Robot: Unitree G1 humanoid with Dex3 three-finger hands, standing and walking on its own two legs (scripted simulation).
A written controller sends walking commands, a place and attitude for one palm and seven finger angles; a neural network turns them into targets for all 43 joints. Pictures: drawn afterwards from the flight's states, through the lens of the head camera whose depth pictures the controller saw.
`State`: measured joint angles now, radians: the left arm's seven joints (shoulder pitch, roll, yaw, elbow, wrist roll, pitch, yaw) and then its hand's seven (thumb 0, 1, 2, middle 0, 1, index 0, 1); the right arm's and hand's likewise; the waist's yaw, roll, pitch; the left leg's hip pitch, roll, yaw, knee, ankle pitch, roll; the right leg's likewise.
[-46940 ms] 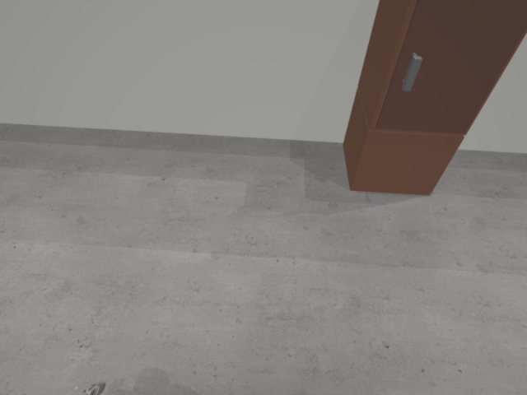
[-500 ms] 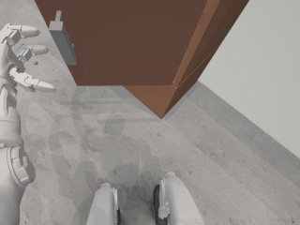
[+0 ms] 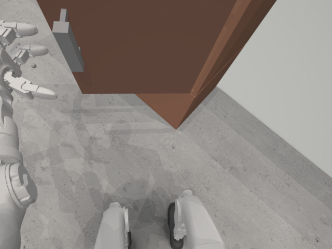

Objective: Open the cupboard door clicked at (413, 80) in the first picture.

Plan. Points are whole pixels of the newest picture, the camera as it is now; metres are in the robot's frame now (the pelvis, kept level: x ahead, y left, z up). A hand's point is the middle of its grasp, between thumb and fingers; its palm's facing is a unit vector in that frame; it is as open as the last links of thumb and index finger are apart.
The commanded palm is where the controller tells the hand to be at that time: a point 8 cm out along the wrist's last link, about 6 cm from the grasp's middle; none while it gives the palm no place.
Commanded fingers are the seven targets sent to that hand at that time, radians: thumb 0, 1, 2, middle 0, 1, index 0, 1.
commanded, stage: move the hooked fingers beside the handle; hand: left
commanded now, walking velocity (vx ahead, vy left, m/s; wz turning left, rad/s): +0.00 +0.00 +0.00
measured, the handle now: (71, 41) +0.56 +0.18 +0.05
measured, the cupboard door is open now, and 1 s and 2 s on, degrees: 46 46 46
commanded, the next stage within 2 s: slide the fingers in behind the handle in 0.40 s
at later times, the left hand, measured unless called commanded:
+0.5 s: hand (33, 68) +0.49 +0.25 +0.05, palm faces +0.00 -1.00 -0.02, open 14.0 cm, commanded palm +0.48 +0.28 +0.05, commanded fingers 0.00 -0.50 0.30 -0.30 -1.20 -0.30 -1.20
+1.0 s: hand (51, 66) +0.50 +0.22 +0.04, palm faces +0.00 -1.00 -0.01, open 14.0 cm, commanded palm +0.48 +0.25 +0.05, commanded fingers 0.00 -0.50 0.30 -0.30 -1.20 -0.30 -1.20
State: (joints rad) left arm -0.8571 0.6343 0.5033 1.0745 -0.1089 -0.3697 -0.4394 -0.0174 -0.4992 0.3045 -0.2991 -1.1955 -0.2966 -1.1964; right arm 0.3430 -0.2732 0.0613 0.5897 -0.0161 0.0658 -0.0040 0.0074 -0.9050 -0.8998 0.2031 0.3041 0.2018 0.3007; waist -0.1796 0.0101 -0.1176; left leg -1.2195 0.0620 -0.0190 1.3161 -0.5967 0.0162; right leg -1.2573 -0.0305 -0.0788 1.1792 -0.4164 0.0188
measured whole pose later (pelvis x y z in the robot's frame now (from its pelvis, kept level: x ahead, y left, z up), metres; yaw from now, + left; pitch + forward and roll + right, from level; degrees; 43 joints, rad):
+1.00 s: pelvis +0.00 +0.00 +0.00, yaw +0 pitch +28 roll -4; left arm -0.87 0.57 0.46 1.10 -0.09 -0.40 -0.36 -0.02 -0.50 0.30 -0.30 -1.20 -0.30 -1.20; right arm 0.33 -0.27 0.06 0.59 -0.02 0.06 0.00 0.01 -0.91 -0.90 0.20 0.30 0.20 0.30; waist -0.19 0.01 -0.12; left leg -1.20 0.06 -0.02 1.32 -0.59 0.01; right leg -1.25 -0.03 -0.07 1.19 -0.42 0.01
